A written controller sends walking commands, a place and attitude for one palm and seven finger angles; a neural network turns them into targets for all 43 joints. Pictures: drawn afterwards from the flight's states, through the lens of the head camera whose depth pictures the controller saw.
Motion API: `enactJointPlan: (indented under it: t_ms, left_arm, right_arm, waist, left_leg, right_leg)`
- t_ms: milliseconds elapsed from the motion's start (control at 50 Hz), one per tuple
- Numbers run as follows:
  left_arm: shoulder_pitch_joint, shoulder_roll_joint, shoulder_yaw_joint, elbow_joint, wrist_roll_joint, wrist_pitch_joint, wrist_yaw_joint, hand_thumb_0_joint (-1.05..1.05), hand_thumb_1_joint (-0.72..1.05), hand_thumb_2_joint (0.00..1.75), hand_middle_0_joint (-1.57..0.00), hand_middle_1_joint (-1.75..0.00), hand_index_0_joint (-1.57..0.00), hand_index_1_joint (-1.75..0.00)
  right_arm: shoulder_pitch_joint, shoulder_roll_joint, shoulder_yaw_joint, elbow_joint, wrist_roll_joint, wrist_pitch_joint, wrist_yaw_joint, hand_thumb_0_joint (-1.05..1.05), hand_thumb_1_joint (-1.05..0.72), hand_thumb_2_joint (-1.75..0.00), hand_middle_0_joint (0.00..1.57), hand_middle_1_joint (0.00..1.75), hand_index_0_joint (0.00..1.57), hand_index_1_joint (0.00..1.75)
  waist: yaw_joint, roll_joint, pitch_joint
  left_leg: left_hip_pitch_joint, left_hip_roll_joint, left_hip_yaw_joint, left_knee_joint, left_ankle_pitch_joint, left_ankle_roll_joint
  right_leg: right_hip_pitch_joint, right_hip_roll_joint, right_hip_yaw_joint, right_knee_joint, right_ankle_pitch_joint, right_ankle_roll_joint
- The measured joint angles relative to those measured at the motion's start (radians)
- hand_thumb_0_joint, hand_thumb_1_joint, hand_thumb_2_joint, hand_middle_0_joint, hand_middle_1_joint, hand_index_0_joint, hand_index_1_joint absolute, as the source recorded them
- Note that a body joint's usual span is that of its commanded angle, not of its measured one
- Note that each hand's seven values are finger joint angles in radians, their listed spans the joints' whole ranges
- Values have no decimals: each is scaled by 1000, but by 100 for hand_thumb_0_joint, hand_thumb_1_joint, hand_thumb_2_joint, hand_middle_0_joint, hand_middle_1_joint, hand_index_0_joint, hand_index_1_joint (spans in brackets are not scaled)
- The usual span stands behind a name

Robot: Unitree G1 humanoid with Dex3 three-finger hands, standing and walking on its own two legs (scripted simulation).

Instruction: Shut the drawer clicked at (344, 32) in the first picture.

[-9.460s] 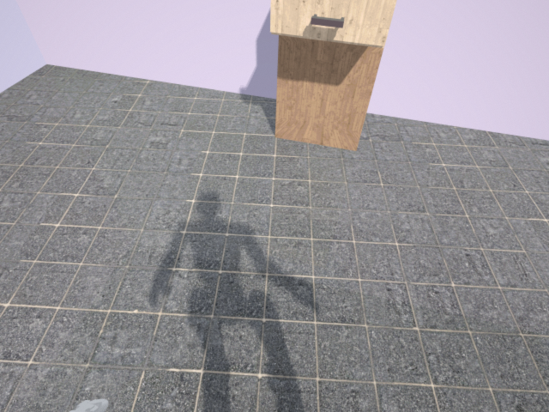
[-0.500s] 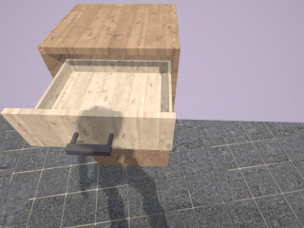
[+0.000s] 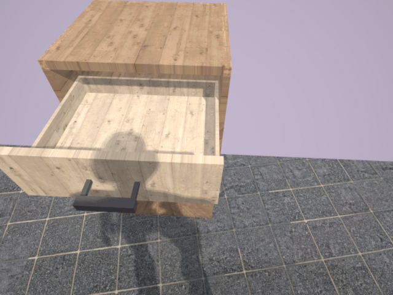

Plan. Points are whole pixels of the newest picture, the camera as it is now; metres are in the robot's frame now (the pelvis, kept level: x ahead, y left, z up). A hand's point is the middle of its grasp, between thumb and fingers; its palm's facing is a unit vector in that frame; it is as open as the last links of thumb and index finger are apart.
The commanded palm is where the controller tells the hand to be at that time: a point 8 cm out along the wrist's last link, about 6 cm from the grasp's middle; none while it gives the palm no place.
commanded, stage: raise the hand and make a fist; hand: left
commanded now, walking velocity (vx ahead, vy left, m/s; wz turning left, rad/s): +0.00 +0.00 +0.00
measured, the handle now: (109, 194) +0.30 +0.20 +0.04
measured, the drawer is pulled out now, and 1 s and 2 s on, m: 0.29 0.29 0.29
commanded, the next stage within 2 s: bring the fist close to the handle in 1.88 s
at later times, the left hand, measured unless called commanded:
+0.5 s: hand out of the picture +0.10 +0.17 +0.00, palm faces +0.13 -0.99 -0.06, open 5.6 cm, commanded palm +0.08 +0.22 +0.00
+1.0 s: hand (90, 290) +0.13 +0.18 +0.05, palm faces +0.05 -1.00 -0.07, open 3.2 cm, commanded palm +0.08 +0.22 +0.07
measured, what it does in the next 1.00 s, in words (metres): stands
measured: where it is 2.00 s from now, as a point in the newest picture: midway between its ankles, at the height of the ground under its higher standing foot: outside the picture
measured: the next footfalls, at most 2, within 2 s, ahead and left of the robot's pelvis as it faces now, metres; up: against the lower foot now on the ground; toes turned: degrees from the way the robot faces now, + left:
none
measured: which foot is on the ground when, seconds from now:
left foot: down 0.00-1.00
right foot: down 0.00-1.00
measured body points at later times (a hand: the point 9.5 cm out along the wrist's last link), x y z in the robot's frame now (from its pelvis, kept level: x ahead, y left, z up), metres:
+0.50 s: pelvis -0.04 -0.03 -0.07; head +0.00 -0.03 +0.38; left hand +0.09 +0.22 +0.00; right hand +0.22 -0.25 -0.10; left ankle -0.03 +0.11 -0.74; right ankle -0.02 -0.12 -0.74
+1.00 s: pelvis -0.03 -0.01 -0.04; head -0.01 -0.01 +0.41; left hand +0.12 +0.23 +0.06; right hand +0.16 -0.25 -0.09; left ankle -0.03 +0.11 -0.74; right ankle -0.02 -0.12 -0.74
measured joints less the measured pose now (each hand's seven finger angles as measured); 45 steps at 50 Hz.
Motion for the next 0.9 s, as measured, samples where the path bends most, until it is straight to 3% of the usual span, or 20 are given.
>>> enactJointPlan:
  t_ms: [20, 40, 100, 140, 180, 280, 320, 360, 440, 500, 620, 700, 780, 900]
  left_arm:
    - [50, -3, 21, -156, -38, 62, 0, 1, 93, 90, -20, -30, -20, -30]
    - [113, 0, 37, -348, -62, 77, 7, 1, 93, 89, -20, -30, -20, -30]
    - [223, 5, 42, -765, -120, 11, 48, 2, 93, 89, -22, -32, -22, -32]
    - [218, -7, 67, -910, -146, -68, 24, 2, 93, 89, -23, -34, -23, -34]
    - [203, -17, 100, -981, -170, -188, -33, 2, 93, 90, -26, -36, -26, -37]
    - [229, -23, 159, -958, -232, -455, -253, 0, 92, 90, -33, -45, -26, -41]
    - [288, -7, 155, -985, -238, -520, -326, 0, 91, 90, -37, -49, -29, -45]
    - [345, 5, 152, -1037, -250, -544, -358, 1, 91, 90, -41, -53, -34, -50]
    - [391, 7, 166, -1139, -284, -532, -345, 1, 90, 90, -49, -61, -45, -59]
    - [361, 16, 168, -1188, -283, -499, -345, 2, 90, 90, -55, -68, -52, -67]
    - [282, 57, 165, -1208, -284, -366, -390, 2, 90, 90, -67, -81, -66, -80]
    - [292, 68, 192, -1220, -304, -305, -370, 2, 90, 90, -75, -89, -75, -89]
    - [339, 63, 209, -1262, -311, -299, -338, 2, 90, 90, -83, -98, -83, -98]
    - [401, 58, 193, -1325, -303, -311, -319, 2, 90, 90, -95, -111, -95, -111]
  right_arm:
    - [14, -6, 0, -42, 13, -10, -3, 1, -92, -90, 20, 30, 20, 30]
    - [37, -9, 0, -87, 20, -53, -15, 1, -93, -90, 20, 30, 20, 30]
    - [68, -29, -18, -190, 35, -182, -32, 1, -92, -90, 21, 30, 20, 30]
    - [49, -48, -36, -255, 27, -223, -28, 1, -92, -90, 21, 30, 20, 30]
    - [9, -61, -52, -318, 22, -240, -15, 1, -92, -90, 21, 30, 20, 30]
    - [-105, -79, -84, -478, 22, -253, 33, 1, -91, -90, 20, 30, 20, 30]
    - [-127, -88, -94, -536, 24, -257, 40, 1, -91, -90, 20, 30, 20, 30]
    - [-136, -97, -101, -575, 26, -258, 34, 1, -91, -90, 20, 30, 19, 30]
    - [-129, -100, -86, -604, 39, -249, 4, 1, -91, -90, 20, 30, 19, 30]
    - [-112, -84, -55, -596, 44, -247, -11, 1, -91, -90, 20, 30, 19, 30]
    - [-65, -23, 3, -550, 54, -233, -23, 1, -91, -90, 21, 30, 20, 30]
    - [-18, -5, 11, -528, 59, -229, -28, 1, -90, -90, 21, 30, 20, 31]
    - [21, -24, -2, -516, 61, -249, -28, 1, -90, -90, 21, 30, 20, 31]
    - [32, -73, -28, -511, 69, -290, -32, 1, -91, -90, 21, 30, 20, 30]
  waist:
    - [-1, 1, 3]
    - [8, -5, 2]
    - [-3, -7, -34]
    - [-18, 8, -64]
    - [-23, 12, -98]
    - [-19, -16, -153]
    - [-4, -30, -159]
    - [13, -34, -161]
    - [44, -17, -153]
    - [54, 1, -147]
    - [27, 29, -140]
    - [4, 31, -141]
    - [-5, 33, -137]
    - [4, 32, -127]
  left_leg:
    - [-10, 4, -3, 13, -7, -1]
    - [-12, 2, -1, 13, -10, -1]
    - [-44, -12, -14, 32, -11, -3]
    - [-101, -9, -30, 84, -25, -3]
    - [-172, 1, -29, 148, -48, -7]
    - [-383, 28, -18, 361, -127, -21]
    - [-450, 34, -24, 438, -153, -34]
    - [-497, 38, -38, 504, -182, -34]
    - [-543, 42, -84, 573, -207, -40]
    - [-556, 43, -110, 585, -205, -41]
    - [-514, 47, -108, 531, -178, -42]
    - [-459, 45, -82, 469, -156, -37]
    - [-418, 42, -68, 429, -145, -30]
    - [-385, 36, -61, 407, -143, -16]
  right_leg:
    - [-7, 3, -3, 4, 0, -1]
    - [-16, 1, 0, 17, -4, -4]
    - [-50, -16, -12, 62, -30, -5]
    - [-93, -16, -27, 95, -43, -7]
    - [-163, -12, -25, 151, -58, -13]
    - [-385, 0, -7, 367, -133, -33]
    - [-450, 3, -6, 438, -135, -39]
    - [-488, 4, -17, 498, -172, -46]
    - [-505, 6, -59, 545, -216, -56]
    - [-501, 8, -84, 542, -214, -60]
    - [-459, 15, -83, 483, -183, -58]
    - [-420, 17, -60, 433, -159, -50]
    - [-384, 16, -47, 394, -143, -42]
    - [-347, 12, -41, 361, -132, -29]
